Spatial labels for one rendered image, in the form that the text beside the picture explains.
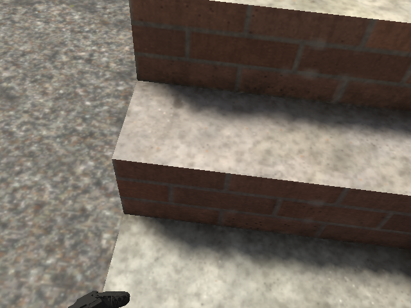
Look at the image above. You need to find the left robot hand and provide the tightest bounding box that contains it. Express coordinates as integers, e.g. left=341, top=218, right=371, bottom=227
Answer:
left=68, top=291, right=130, bottom=308

